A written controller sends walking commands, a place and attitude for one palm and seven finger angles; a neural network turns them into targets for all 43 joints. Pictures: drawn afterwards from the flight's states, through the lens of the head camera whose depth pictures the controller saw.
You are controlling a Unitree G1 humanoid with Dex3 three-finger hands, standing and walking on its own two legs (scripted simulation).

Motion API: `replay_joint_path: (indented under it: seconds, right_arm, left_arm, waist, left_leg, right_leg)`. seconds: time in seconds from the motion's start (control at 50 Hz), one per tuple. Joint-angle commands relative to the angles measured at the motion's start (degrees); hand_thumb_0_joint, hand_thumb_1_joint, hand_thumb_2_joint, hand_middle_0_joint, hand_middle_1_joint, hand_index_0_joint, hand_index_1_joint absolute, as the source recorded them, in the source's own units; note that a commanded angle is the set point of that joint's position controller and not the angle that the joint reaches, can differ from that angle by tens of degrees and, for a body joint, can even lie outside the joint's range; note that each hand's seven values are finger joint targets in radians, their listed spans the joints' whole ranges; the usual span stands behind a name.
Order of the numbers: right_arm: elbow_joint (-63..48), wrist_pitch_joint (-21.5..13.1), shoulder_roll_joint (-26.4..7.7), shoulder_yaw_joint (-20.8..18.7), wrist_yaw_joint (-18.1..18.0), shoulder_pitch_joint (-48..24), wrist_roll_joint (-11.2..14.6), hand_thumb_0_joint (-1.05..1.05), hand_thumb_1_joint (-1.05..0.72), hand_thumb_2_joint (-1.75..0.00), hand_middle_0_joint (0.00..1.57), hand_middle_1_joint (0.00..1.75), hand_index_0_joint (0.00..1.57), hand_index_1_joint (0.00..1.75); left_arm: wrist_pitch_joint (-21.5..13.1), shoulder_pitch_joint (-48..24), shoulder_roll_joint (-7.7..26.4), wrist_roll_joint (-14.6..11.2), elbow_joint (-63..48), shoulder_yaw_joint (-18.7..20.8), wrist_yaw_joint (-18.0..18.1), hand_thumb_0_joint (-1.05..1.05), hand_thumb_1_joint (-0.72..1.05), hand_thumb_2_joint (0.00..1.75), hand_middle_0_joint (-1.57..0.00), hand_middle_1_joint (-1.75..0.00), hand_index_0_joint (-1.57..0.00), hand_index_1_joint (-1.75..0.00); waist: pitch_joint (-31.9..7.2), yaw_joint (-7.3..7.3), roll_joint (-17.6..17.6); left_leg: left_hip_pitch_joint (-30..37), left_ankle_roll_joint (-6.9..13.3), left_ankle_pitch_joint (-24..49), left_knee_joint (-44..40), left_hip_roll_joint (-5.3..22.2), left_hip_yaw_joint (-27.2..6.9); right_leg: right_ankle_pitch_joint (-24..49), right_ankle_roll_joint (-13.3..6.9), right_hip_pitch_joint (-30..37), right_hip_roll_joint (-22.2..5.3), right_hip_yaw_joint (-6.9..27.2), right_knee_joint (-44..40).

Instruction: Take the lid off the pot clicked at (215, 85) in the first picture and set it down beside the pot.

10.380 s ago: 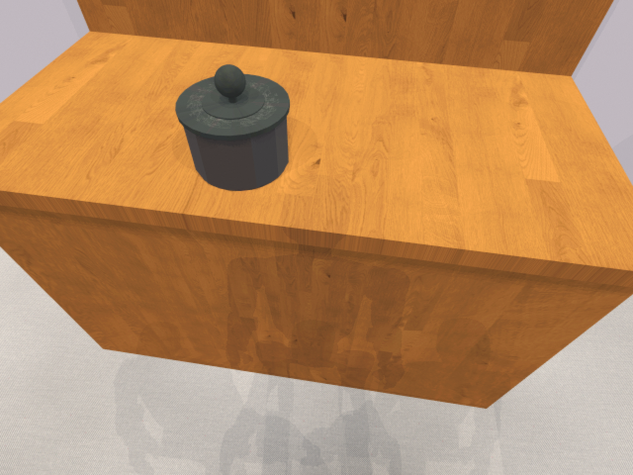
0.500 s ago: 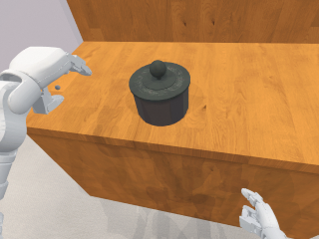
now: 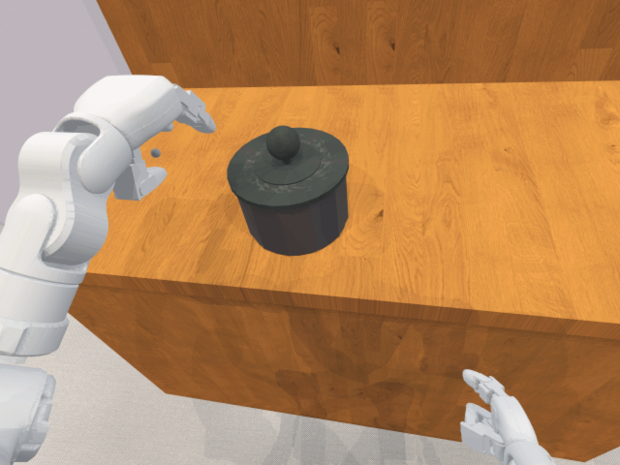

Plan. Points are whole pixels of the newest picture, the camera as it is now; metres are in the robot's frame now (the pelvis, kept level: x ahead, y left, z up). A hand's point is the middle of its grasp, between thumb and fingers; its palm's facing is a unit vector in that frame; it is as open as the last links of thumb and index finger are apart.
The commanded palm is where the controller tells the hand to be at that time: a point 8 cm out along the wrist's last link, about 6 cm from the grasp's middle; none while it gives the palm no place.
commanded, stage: move the open hand above the knob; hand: left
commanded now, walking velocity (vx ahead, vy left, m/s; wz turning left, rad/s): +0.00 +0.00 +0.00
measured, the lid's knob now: (283, 143) +0.50 +0.08 +0.17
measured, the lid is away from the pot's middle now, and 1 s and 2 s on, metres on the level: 0.00 0.00 0.00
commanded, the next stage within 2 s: none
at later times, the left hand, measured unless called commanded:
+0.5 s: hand (210, 127) +0.41 +0.13 +0.25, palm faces -0.04 +0.00 -1.00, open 9.9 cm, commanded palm +0.39 +0.13 +0.32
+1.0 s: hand (268, 96) +0.47 +0.08 +0.25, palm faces -0.08 +0.00 -1.00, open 9.9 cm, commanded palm +0.45 +0.09 +0.32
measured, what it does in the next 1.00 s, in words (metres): stands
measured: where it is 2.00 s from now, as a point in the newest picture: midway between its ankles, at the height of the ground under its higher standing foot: outside the picture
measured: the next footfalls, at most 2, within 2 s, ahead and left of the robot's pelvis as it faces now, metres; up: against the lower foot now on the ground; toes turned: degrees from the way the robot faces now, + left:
none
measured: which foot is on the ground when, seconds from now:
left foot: down 0.00-1.00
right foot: down 0.00-1.00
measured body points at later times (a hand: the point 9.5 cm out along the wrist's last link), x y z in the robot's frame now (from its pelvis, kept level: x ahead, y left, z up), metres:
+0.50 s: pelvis +0.01 +0.00 +0.00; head +0.02 -0.05 +0.45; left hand +0.41 +0.13 +0.31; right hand +0.21 -0.22 -0.11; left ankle +0.04 +0.10 -0.74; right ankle +0.01 -0.13 -0.74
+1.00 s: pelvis +0.02 -0.01 +0.00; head +0.04 -0.05 +0.45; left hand +0.47 +0.07 +0.31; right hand +0.17 -0.25 -0.12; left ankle +0.04 +0.10 -0.74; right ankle +0.01 -0.13 -0.74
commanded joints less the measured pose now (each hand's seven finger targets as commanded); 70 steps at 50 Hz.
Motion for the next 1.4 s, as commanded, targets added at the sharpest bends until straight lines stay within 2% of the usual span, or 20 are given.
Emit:
replay_joint_path:
  seconds: [0.0,0.08,0.12,0.18,0.2,0.26,0.3,0.38,0.52,0.56,0.6,0.66,0.9,0.98,1.12,1.16,1.22,1.28,1.3,1.38]
  right_arm:
    - [-9.62,-2.80,-5.75,-2.04,-0.14,-7.86,0.06,0.00,-0.90,-0.90,0.20,0.30,0.20,0.30]
    - [-9.66,-2.14,-4.47,-1.75,0.22,-9.26,0.32,0.00,-0.90,-0.90,0.20,0.30,0.20,0.30]
    - [-10.35,-2.00,-4.36,-1.78,0.66,-9.01,0.08,0.00,-0.90,-0.90,0.20,0.30,0.20,0.30]
    - [-9.33,-1.62,-4.42,-1.78,0.45,-9.01,0.32,0.00,-0.90,-0.90,0.20,0.30,0.20,0.30]
    - [-9.23,-1.71,-5.55,-2.14,0.50,-7.80,0.21,0.00,-0.90,-0.90,0.20,0.30,0.20,0.30]
    - [-9.22,-1.70,-4.14,-1.77,0.40,-9.06,0.22,0.00,-0.90,-0.90,0.20,0.30,0.20,0.30]
    - [-9.24,-1.88,-5.14,-2.22,0.66,-7.84,0.10,0.00,-0.90,-0.90,0.20,0.30,0.20,0.30]
    - [-8.43,-1.19,-3.95,-1.58,0.73,-9.00,0.46,0.00,-0.90,-0.90,0.20,0.30,0.20,0.30]
    - [-7.91,-1.53,-3.55,-1.53,0.64,-7.59,-0.02,0.00,-0.90,-0.90,0.20,0.30,0.20,0.30]
    - [-7.04,-1.58,-3.46,-1.58,0.60,-7.47,0.08,0.00,-0.90,-0.90,0.20,0.30,0.20,0.30]
    - [-6.69,-1.34,-5.01,-2.17,0.70,-5.68,-0.15,0.00,-0.90,-0.90,0.20,0.30,0.20,0.30]
    - [-6.80,-0.97,-3.62,-1.59,0.81,-7.21,0.23,0.00,-0.90,-0.90,0.20,0.30,0.20,0.30]
    - [-4.86,-1.84,-4.65,-2.30,0.17,-3.92,-0.03,0.00,-0.90,-0.90,0.20,0.30,0.20,0.30]
    - [-3.63,-1.88,-4.32,-1.78,-0.24,-3.18,-0.23,0.00,-0.90,-0.90,0.20,0.30,0.20,0.30]
    - [-5.54,-1.65,-3.91,-2.00,0.28,-4.25,-0.49,0.00,-0.90,-0.90,0.20,0.30,0.20,0.30]
    - [-5.42,-1.70,-3.55,-2.25,0.43,-4.35,-0.24,0.00,-0.90,-0.90,0.20,0.30,0.20,0.30]
    - [-5.85,-1.46,-4.00,-2.22,0.77,-4.85,-0.45,0.00,-0.90,-0.90,0.20,0.30,0.20,0.30]
    - [-5.54,-1.06,-3.69,-2.17,0.72,-5.03,-0.11,0.00,-0.90,-0.90,0.20,0.30,0.20,0.30]
    - [-4.96,-0.66,-4.85,-2.69,0.76,-4.12,-0.13,0.00,-0.90,-0.90,0.20,0.30,0.20,0.30]
    - [-6.17,-0.77,-3.11,-2.01,0.84,-6.75,0.05,0.00,-0.90,-0.90,0.20,0.30,0.20,0.30]
  left_arm:
    - [0.14,-24.18,17.55,0.70,-6.33,12.96,3.19,0.00,-0.37,1.68,-0.88,-0.08,-0.88,-0.08]
    - [1.57,-27.08,10.87,1.69,-4.25,6.73,2.54,0.00,-0.37,1.68,-0.88,-0.08,-0.88,-0.08]
    - [1.29,-26.51,12.01,1.59,-7.31,7.91,2.49,0.00,-0.37,1.68,-0.88,-0.08,-0.88,-0.08]
    - [2.66,-29.47,10.26,2.31,-3.35,6.10,2.87,0.00,-0.37,1.68,-0.88,-0.08,-0.88,-0.08]
    - [2.05,-28.58,13.21,1.43,-3.32,9.00,3.50,0.00,-0.37,1.68,-0.88,-0.08,-0.88,-0.08]
    - [2.89,-34.18,9.31,2.94,-3.15,4.79,3.44,0.00,-0.37,1.68,-0.88,-0.08,-0.88,-0.08]
    - [2.45,-31.27,11.82,1.72,-3.31,8.01,4.15,0.00,-0.37,1.68,-0.88,-0.08,-0.88,-0.08]
    - [4.07,-36.48,4.38,3.38,1.77,0.45,3.94,0.00,-0.37,1.68,-0.88,-0.08,-0.88,-0.08]
    - [3.75,-44.31,5.07,4.61,2.96,0.34,5.73,0.00,-0.37,1.68,-0.88,-0.08,-0.88,-0.08]
    - [4.56,-45.83,2.76,4.99,6.99,-1.43,6.03,0.00,-0.37,1.68,-0.88,-0.08,-0.88,-0.08]
    - [4.03,-41.93,6.37,3.48,8.53,3.05,6.79,0.00,-0.37,1.68,-0.88,-0.08,-0.88,-0.08]
    - [5.45,-44.18,-0.02,5.13,11.99,-2.98,6.14,0.00,-0.37,1.68,-0.88,-0.08,-0.88,-0.08]
    - [5.22,-54.07,-0.84,4.22,17.30,-3.69,7.64,0.00,-0.37,1.68,-0.88,-0.08,-0.88,-0.08]
    - [6.96,-56.92,-1.32,6.62,26.03,-4.19,7.54,0.00,-0.37,1.68,-0.88,-0.08,-0.88,-0.08]
    - [5.76,-57.18,-1.77,6.92,20.60,-4.77,6.63,0.00,-0.37,1.68,-0.88,-0.08,-0.88,-0.08]
    - [6.51,-56.79,-4.09,7.14,20.95,-6.14,6.23,0.00,-0.37,1.68,-0.88,-0.08,-0.88,-0.08]
    - [5.95,-55.34,0.32,6.44,16.96,-2.27,6.27,0.00,-0.37,1.68,-0.88,-0.08,-0.88,-0.08]
    - [7.19,-52.54,-2.49,6.68,20.16,-4.16,6.18,0.00,-0.37,1.68,-0.88,-0.08,-0.88,-0.08]
    - [6.55,-50.21,-1.76,4.65,20.22,-2.73,6.62,0.00,-0.37,1.68,-0.88,-0.08,-0.88,-0.08]
    - [6.95,-54.26,-4.11,6.36,15.11,-6.17,6.45,0.00,-0.37,1.68,-0.88,-0.08,-0.88,-0.08]
  waist:
    - [-20.93,-0.15,-5.46]
    - [-18.33,-0.25,-6.63]
    - [-23.83,0.27,-6.32]
    - [-19.10,-0.62,-7.65]
    - [-20.63,-0.85,-7.29]
    - [-20.89,-0.79,-6.51]
    - [-23.37,-0.62,-6.43]
    - [-18.72,-1.64,-7.99]
    - [-25.44,-1.69,-6.80]
    - [-22.12,-2.29,-7.91]
    - [-23.60,-1.70,-8.90]
    - [-20.41,-2.54,-10.54]
    - [-25.68,-3.94,-9.55]
    - [-22.63,-4.01,-12.12]
    - [-29.52,-3.45,-10.39]
    - [-26.68,-3.84,-10.90]
    - [-29.59,-2.68,-10.92]
    - [-24.20,-3.15,-12.93]
    - [-24.02,-3.19,-12.90]
    - [-25.69,-3.29,-10.69]
  left_leg:
    - [11.75,0.88,12.68,-0.81,-0.35,-1.18]
    - [10.21,0.72,10.59,-2.40,-0.31,-0.79]
    - [11.66,1.05,13.54,-1.64,-0.75,-0.48]
    - [10.42,0.77,10.90,-2.18,-0.24,-0.54]
    - [11.75,0.90,12.30,-0.96,-0.21,-0.80]
    - [11.33,0.83,11.01,-2.10,-0.32,-0.59]
    - [12.90,0.99,14.16,-0.60,-0.30,-1.14]
    - [10.59,0.60,9.02,-2.58,0.00,-0.73]
    - [12.33,0.79,10.48,-2.27,-0.27,-1.02]
    - [11.17,0.75,9.24,-2.38,-0.06,-0.81]
    - [11.04,0.91,11.26,-1.58,-0.02,-1.15]
    - [9.41,0.88,10.14,-2.45,-0.01,-0.15]
    - [11.59,1.48,12.57,-1.16,-0.50,-0.75]
    - [8.56,1.45,10.35,-2.38,-0.74,-0.09]
    - [11.55,2.01,17.67,-1.38,-1.00,0.11]
    - [11.88,2.06,17.96,-1.08,-0.69,0.08]
    - [12.07,2.07,20.35,-1.15,-0.83,-0.03]
    - [10.71,1.93,17.62,-1.33,-0.41,0.32]
    - [10.63,1.98,17.21,-1.04,-0.42,0.04]
    - [12.42,1.94,17.93,-0.96,-0.46,0.04]
  right_leg:
    - [14.30,-2.67,3.73,2.21,-0.59,-2.93]
    - [11.99,-2.44,2.44,2.12,-1.40,-3.22]
    - [15.10,-2.53,5.68,2.31,-0.72,-2.76]
    - [12.51,-2.43,2.45,2.22,-1.42,-3.12]
    - [14.18,-2.73,2.90,2.25,-0.91,-2.93]
    - [12.28,-2.64,2.77,2.26,-1.22,-2.72]
    - [15.31,-3.02,3.93,2.16,-0.71,-2.29]
    - [10.06,-2.74,0.56,2.49,-1.83,-2.79]
    - [11.33,-3.12,3.64,2.70,-1.02,-2.11]
    - [10.73,-3.10,1.94,2.48,-1.39,-2.35]
    - [13.69,-3.24,4.12,2.03,-0.87,-2.30]
    - [13.11,-2.88,2.41,2.25,-1.34,-2.54]
    - [17.53,-2.89,4.53,1.99,-0.36,-2.32]
    - [16.94,-2.57,3.87,2.21,-0.50,-2.76]
    - [25.09,-2.66,8.38,1.87,0.45,-1.52]
    - [24.49,-2.78,6.00,1.96,-0.10,-1.60]
    - [27.32,-2.65,9.09,1.81,0.32,-1.19]
    - [24.05,-2.64,5.60,2.02,-0.45,-1.86]
    - [24.06,-2.74,6.10,1.56,-0.47,-2.26]
    - [23.01,-2.83,5.22,2.03,-0.48,-1.63]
